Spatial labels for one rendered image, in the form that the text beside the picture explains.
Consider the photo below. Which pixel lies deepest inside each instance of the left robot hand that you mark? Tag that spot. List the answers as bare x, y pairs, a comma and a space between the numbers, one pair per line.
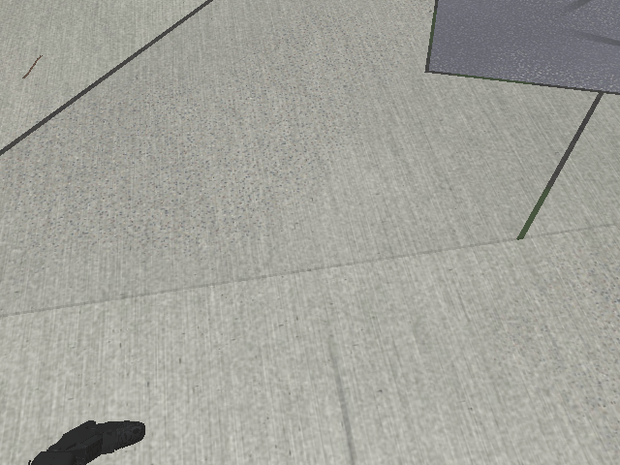
86, 442

